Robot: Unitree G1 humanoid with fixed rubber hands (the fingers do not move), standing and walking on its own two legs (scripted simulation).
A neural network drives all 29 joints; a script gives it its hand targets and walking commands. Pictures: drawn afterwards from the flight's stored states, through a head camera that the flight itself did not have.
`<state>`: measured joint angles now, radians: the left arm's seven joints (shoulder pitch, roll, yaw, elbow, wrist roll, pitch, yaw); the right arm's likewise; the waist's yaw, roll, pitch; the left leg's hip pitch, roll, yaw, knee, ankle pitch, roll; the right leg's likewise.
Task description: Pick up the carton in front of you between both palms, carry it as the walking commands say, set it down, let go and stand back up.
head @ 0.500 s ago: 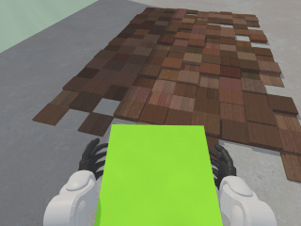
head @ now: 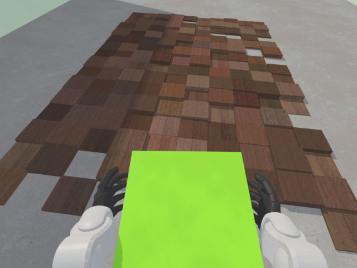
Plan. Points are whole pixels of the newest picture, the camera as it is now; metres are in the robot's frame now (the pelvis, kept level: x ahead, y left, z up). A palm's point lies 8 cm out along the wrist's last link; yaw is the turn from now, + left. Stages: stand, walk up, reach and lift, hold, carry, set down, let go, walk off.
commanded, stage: carry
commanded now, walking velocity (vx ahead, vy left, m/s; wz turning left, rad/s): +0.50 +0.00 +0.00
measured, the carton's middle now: (185, 223) +0.24 +0.00 +0.02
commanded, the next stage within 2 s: none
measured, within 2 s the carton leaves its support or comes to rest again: neither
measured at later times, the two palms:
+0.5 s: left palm (131, 70) +0.65 +0.17 +0.14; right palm (228, 72) +0.67 -0.13 +0.14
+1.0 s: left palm (147, 41) +0.95 +0.16 +0.11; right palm (217, 42) +0.99 -0.14 +0.11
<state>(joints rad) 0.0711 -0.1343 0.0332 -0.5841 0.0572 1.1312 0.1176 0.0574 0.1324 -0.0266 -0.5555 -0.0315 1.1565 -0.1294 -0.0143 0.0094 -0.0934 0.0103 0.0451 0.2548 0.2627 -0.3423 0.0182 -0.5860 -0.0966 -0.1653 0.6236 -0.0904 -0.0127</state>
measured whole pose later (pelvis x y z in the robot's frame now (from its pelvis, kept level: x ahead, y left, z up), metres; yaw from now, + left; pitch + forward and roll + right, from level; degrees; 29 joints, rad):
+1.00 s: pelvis +0.63 -0.02 +0.00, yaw +3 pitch +6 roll -1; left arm -0.50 -0.15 0.25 -0.24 0.02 1.12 0.18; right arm -0.51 0.09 -0.26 -0.23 0.01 1.16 -0.16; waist 0.07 0.02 0.03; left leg -0.52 0.00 0.00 1.38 -0.45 0.02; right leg -0.49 0.02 -0.14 0.60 -0.34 -0.10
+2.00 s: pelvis +1.19 -0.03 +0.02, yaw +18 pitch +5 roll +4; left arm -0.41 -0.14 0.28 -0.17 0.02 1.04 0.15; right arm -0.47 0.11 -0.20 -0.12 -0.02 1.07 -0.18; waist 0.03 0.01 -0.02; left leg -0.67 0.02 0.08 1.08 -0.30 0.03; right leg -0.24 -0.06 -0.21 0.42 -0.31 -0.07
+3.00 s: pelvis +1.71 +0.07 +0.04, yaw -11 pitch +4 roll +0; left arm -0.48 -0.12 0.26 -0.26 -0.02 1.19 0.18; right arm -0.43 0.18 -0.27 -0.31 -0.06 1.18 -0.15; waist 0.07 -0.04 -0.03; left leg -0.43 0.05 0.02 0.63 -0.42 -0.02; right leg -0.40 0.10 -0.01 0.56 -0.29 -0.12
